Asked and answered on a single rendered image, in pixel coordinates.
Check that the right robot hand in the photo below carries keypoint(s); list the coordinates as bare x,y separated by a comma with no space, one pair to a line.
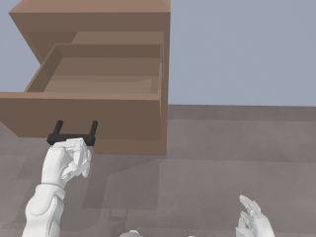
258,224

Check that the cabinet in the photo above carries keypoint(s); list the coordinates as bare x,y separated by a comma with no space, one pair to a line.
43,23

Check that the left robot hand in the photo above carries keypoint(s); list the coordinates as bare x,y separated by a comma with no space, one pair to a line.
72,153

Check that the handle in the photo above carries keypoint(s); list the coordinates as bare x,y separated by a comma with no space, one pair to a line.
61,137

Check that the drawer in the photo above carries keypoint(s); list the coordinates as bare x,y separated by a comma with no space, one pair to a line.
119,85

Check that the robot left forearm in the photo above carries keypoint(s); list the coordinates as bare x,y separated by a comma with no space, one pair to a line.
44,210

